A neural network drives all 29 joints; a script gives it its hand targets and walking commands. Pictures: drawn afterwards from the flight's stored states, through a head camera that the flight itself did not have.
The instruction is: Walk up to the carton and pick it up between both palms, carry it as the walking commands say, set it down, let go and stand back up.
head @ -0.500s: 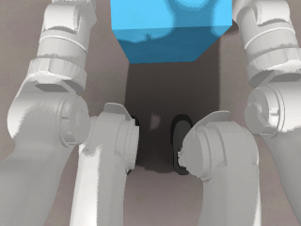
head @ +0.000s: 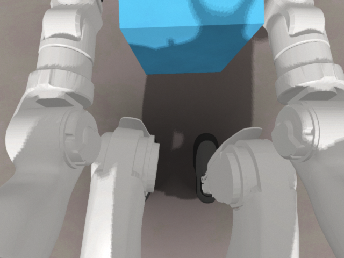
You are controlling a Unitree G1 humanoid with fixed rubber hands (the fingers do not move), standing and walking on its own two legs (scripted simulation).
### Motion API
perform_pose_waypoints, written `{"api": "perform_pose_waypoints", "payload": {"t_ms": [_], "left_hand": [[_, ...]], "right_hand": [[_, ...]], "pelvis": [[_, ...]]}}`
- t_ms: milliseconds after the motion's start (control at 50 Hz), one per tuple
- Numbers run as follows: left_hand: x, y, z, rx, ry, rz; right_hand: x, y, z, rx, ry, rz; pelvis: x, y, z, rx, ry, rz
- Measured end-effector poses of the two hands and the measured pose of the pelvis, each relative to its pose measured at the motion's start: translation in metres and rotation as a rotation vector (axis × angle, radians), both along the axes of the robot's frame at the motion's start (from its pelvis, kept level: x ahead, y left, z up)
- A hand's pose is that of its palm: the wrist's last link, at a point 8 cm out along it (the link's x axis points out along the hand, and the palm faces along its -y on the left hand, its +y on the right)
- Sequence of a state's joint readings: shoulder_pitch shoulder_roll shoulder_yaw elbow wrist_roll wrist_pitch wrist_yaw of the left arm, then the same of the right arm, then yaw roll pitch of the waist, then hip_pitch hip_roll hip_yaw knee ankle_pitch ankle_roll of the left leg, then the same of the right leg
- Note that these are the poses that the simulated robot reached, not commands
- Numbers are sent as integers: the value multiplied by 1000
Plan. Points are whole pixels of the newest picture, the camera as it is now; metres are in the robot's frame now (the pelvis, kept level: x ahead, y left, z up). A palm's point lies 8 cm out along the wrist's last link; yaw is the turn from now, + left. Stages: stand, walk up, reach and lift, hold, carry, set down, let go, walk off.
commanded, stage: set down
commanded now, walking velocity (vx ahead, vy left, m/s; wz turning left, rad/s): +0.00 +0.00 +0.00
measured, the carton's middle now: out of the picture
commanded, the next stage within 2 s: none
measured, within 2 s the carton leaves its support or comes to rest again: rests again in 0.50 s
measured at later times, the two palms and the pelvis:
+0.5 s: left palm out of the picture +0.55 +0.17 -0.17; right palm out of the picture +0.57 -0.13 -0.18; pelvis +0.02 +0.00 +0.00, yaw +0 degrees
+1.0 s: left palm out of the picture +0.55 +0.19 -0.12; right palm out of the picture +0.57 -0.14 -0.12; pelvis +0.01 +0.01 +0.03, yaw +0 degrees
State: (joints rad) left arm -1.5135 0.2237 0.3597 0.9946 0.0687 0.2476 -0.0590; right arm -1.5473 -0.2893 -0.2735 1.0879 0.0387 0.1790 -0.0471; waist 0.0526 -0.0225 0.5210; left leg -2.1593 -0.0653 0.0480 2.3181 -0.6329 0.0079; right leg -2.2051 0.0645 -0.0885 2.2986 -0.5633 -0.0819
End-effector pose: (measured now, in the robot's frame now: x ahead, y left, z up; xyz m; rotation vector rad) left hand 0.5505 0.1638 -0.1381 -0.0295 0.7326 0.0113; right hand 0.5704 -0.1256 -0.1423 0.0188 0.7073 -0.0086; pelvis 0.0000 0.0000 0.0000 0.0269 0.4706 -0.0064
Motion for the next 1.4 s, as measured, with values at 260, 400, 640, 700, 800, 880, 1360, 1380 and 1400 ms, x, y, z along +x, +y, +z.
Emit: {"api": "perform_pose_waypoints", "payload": {"t_ms": [260,400,640,700,800,880,1360,1380,1400], "left_hand": [[6,1,-2,-1,-22,6],[6,0,-14,29,-10,1],[-10,35,-46,131,15,113],[-15,40,-44,136,10,111],[-19,42,-37,126,12,113],[-12,40,-16,110,-47,116],[-4,35,106,134,-49,119],[-5,35,112,135,-49,118],[-5,34,120,130,-59,119]], "right_hand": [[6,0,-3,3,-23,5],[6,0,-11,-24,-10,12],[0,-18,-36,-77,27,-55],[-1,-20,-36,-71,24,-59],[-12,-19,-42,-82,71,-42],[-11,-18,-23,-73,25,-41],[-3,-26,106,-89,-35,-60],[-4,-27,111,-89,-33,-62],[-4,-27,119,-87,-39,-62]], "pelvis": [[5,1,-2,-1,5,2],[10,2,-1,-6,18,1],[23,6,6,-10,65,12],[23,8,6,-17,63,12],[18,10,7,-14,53,15],[13,11,11,-16,45,12],[0,5,107,4,49,15],[0,5,112,5,52,15],[1,5,118,6,53,14]]}}
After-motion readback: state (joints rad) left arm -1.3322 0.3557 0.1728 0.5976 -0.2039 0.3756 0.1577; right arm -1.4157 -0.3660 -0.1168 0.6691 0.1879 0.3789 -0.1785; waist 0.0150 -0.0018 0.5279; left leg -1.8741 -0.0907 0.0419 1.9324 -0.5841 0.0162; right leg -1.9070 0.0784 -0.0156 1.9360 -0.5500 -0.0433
